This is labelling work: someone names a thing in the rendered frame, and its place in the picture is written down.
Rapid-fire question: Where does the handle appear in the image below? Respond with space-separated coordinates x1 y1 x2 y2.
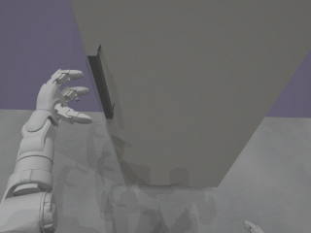
87 44 115 119

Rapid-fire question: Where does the right robot hand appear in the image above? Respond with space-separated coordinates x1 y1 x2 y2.
243 220 264 233

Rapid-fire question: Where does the fridge door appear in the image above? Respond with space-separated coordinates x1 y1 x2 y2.
70 0 311 187

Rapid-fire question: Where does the robot left forearm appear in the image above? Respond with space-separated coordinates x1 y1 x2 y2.
0 110 59 208

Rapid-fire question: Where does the robot left upper arm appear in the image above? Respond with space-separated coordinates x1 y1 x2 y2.
0 191 58 233

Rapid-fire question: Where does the left robot hand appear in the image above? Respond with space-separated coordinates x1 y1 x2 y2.
36 69 92 125

